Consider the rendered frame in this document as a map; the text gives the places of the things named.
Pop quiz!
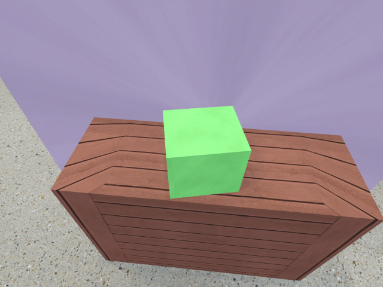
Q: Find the pedestal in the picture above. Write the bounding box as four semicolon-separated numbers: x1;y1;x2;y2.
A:
51;117;383;281

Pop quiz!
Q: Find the carton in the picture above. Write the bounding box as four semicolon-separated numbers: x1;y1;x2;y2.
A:
163;106;251;199

